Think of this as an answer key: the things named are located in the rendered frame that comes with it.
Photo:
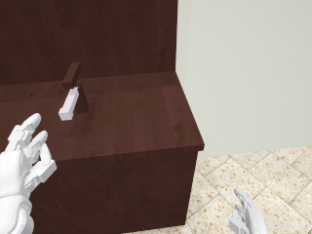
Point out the tap lever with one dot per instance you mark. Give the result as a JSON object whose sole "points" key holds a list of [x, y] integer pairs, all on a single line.
{"points": [[66, 112]]}

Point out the left robot hand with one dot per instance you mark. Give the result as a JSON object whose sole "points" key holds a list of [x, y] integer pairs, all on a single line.
{"points": [[17, 159]]}

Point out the counter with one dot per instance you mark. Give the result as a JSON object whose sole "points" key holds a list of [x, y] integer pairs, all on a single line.
{"points": [[127, 158]]}

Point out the right robot hand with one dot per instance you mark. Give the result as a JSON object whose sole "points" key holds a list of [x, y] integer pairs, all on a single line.
{"points": [[252, 219]]}

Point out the left robot forearm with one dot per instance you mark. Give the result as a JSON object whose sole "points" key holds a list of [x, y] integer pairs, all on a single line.
{"points": [[15, 215]]}

